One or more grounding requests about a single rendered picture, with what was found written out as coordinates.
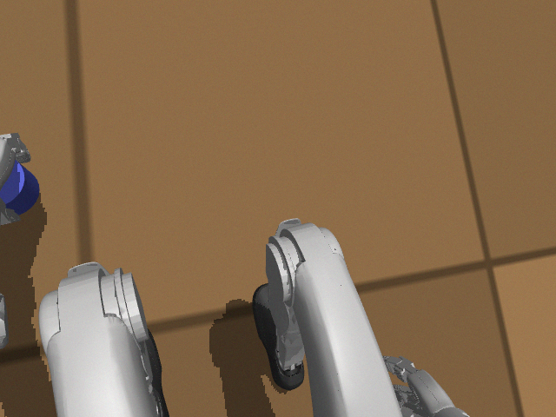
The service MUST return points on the right robot hand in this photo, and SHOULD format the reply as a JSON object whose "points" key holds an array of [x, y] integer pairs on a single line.
{"points": [[424, 397]]}

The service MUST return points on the right robot foot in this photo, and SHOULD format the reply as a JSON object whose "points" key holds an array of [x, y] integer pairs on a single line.
{"points": [[266, 330]]}

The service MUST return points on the tin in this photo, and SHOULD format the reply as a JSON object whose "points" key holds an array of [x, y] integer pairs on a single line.
{"points": [[21, 190]]}

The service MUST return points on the left robot hand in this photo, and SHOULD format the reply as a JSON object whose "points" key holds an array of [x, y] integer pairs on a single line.
{"points": [[11, 149]]}

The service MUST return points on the left robot foot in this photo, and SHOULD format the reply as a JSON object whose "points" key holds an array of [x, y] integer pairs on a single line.
{"points": [[156, 368]]}

